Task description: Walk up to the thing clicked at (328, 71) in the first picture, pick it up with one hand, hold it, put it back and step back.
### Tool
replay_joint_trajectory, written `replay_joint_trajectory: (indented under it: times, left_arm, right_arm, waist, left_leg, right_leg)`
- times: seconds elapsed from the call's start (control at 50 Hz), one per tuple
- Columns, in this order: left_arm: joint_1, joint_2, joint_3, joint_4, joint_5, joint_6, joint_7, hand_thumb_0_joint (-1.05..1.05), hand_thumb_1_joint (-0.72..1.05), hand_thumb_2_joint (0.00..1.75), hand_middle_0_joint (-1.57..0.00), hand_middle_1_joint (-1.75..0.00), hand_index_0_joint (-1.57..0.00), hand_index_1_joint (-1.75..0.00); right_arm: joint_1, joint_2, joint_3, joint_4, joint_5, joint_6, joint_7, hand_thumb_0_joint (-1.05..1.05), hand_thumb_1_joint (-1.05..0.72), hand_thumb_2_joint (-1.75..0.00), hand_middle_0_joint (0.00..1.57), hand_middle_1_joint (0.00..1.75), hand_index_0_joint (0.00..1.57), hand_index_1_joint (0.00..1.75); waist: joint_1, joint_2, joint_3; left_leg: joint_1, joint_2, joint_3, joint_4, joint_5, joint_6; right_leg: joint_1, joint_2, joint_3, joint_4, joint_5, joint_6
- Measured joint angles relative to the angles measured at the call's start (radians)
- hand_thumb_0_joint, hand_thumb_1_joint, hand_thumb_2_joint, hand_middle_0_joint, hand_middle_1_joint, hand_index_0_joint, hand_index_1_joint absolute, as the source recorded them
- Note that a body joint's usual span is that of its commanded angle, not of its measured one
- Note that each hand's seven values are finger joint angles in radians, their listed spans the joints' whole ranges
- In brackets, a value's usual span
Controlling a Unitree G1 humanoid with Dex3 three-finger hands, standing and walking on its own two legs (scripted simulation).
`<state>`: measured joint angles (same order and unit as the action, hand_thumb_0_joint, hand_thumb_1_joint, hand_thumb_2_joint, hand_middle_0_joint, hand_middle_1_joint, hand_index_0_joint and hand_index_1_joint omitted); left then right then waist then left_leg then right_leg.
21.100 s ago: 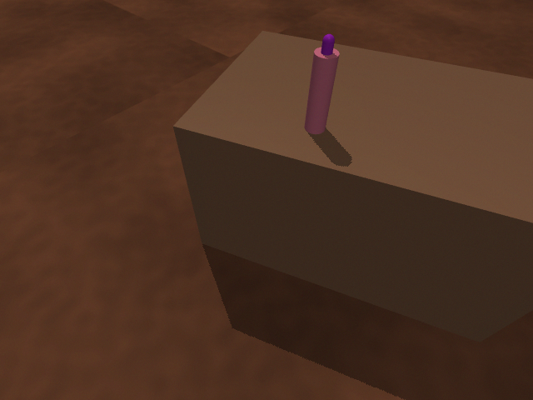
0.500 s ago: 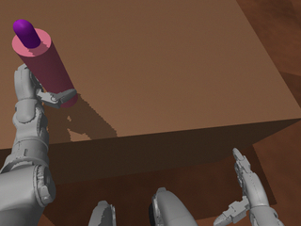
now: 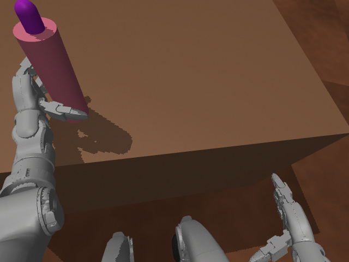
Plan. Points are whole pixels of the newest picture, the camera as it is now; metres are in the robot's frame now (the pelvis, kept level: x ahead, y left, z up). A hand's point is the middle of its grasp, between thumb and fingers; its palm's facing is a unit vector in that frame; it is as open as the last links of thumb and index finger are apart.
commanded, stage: withdraw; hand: left
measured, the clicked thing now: (56, 72) +0.50 +0.17 +0.10
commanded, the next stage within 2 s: rise in 0.42 s
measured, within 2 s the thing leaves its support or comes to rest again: rests again in 0.22 s
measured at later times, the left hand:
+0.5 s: hand (8, 52) +0.51 +0.23 +0.15, palm faces +0.14 -0.99 -0.01, open 17.7 cm
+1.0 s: hand out of the picture +0.43 +0.32 +0.12, palm faces +0.35 -0.88 -0.33, open 17.6 cm
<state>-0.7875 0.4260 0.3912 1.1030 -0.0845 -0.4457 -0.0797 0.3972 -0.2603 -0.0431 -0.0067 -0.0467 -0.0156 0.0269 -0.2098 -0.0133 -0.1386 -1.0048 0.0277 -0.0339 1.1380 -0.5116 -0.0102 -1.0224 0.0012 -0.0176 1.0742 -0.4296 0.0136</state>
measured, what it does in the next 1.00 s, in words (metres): rises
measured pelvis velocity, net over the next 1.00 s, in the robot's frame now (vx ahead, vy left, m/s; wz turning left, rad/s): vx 0.03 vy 0.00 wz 0.00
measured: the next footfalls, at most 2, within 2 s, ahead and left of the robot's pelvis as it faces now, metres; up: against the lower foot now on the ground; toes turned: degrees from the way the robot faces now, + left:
none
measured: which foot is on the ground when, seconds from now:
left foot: down 0.00-1.00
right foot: down 0.00-1.00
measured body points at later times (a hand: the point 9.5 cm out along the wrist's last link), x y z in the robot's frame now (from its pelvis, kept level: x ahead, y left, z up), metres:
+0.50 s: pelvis +0.01 +0.01 +0.02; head +0.09 +0.03 +0.47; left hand +0.49 +0.29 +0.15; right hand +0.16 -0.25 +0.00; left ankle +0.01 +0.12 -0.65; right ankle +0.04 -0.13 -0.65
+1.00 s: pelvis +0.03 +0.00 +0.06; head +0.07 +0.01 +0.51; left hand +0.40 +0.36 +0.14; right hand +0.17 -0.26 +0.00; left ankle +0.01 +0.12 -0.65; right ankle +0.04 -0.13 -0.65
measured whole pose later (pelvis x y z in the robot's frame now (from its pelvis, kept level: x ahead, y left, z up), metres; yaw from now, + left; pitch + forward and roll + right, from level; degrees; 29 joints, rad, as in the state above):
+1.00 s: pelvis +0.03 +0.00 +0.06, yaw +0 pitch +11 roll -1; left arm -0.54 0.57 0.33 0.91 0.00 -0.02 0.00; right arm 0.38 -0.27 -0.04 0.27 0.05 0.04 0.00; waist -0.05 0.01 -0.12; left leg -0.57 0.02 -0.01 0.79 -0.41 -0.01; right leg -0.59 0.00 0.00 0.73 -0.33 0.02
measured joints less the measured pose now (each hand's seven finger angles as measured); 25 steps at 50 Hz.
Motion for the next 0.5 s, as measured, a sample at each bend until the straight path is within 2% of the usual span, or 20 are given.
replay_joint_trajectory:
  times: [0.14, 0.26, 0.38, 0.5]
  left_arm:
    - [0.007, -0.001, -0.009, 0.004, 0.001, 0.002, -0.006, -0.01, -0.61, 0.07, -0.29, -0.17, -0.29, -0.17]
    - [0.023, 0.016, 0.007, -0.045, 0.002, 0.023, -0.019, -0.02, -0.61, 0.02, -0.15, -0.08, -0.15, -0.08]
    - [0.006, 0.062, 0.014, -0.09, -0.007, 0.093, -0.035, -0.02, -0.61, 0.01, -0.09, -0.04, -0.09, -0.04]
    - [-0.053, 0.113, -0.002, -0.044, -0.024, 0.176, -0.078, -0.02, -0.61, 0.0, -0.07, -0.03, -0.07, -0.02]
  right_arm:
    - [-0.007, 0.002, 0.008, 0.006, 0.0, 0.0, -0.002, -0.01, 0.51, -0.06, 0.06, 0.05, 0.06, 0.06]
    - [-0.003, 0.004, 0.016, -0.013, 0.006, 0.01, -0.003, -0.01, 0.51, -0.06, 0.06, 0.05, 0.06, 0.05]
    - [0.002, 0.004, 0.016, 0.019, 0.02, 0.024, -0.017, -0.01, 0.5, -0.06, 0.06, 0.05, 0.06, 0.05]
    - [-0.01, 0.01, 0.028, 0.105, 0.038, 0.03, -0.034, -0.01, 0.51, -0.06, 0.05, 0.05, 0.06, 0.05]
  waist:
    - [0.0, -0.003, -0.005]
    - [0.003, -0.007, 0.0]
    - [0.019, -0.002, -0.006]
    - [0.049, 0.014, -0.014]
  left_leg:
    - [0.003, 0.0, -0.003, 0.001, -0.004, 0.0]
    - [0.029, 0.001, -0.002, -0.011, -0.003, 0.0]
    - [0.088, 0.003, 0.001, -0.052, 0.006, 0.001]
    - [0.161, 0.002, 0.007, -0.115, 0.024, 0.006]
  right_leg:
    - [0.005, 0.0, -0.003, 0.0, -0.004, 0.0]
    - [0.03, 0.001, -0.002, -0.013, -0.002, 0.001]
    - [0.091, 0.003, -0.001, -0.058, 0.009, 0.002]
    - [0.165, 0.002, 0.004, -0.125, 0.03, 0.006]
